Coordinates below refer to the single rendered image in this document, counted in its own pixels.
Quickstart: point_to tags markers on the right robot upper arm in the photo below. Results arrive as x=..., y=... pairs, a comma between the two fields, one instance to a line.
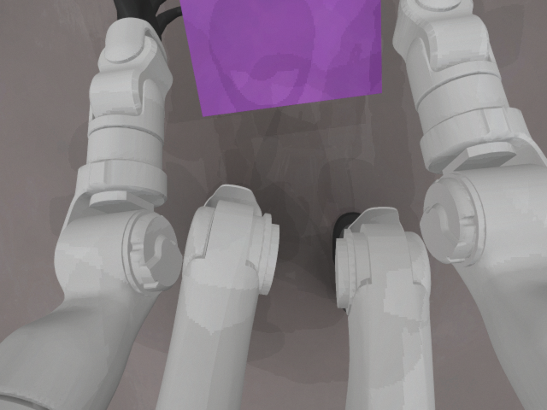
x=491, y=225

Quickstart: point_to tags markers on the right robot forearm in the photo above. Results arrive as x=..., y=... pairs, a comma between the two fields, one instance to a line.
x=457, y=90

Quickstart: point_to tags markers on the left robot upper arm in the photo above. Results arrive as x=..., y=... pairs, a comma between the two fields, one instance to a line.
x=112, y=268

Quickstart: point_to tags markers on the robot right thigh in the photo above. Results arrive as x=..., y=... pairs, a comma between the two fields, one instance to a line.
x=389, y=321

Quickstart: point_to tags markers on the robot right foot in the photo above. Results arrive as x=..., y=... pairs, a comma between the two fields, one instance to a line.
x=343, y=222

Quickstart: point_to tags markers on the left robot forearm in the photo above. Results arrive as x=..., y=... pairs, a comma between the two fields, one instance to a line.
x=123, y=170

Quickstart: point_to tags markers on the carton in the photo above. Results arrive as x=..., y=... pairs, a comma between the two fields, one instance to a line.
x=254, y=54

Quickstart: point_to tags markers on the robot left hand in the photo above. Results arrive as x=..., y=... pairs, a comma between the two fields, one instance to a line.
x=146, y=10

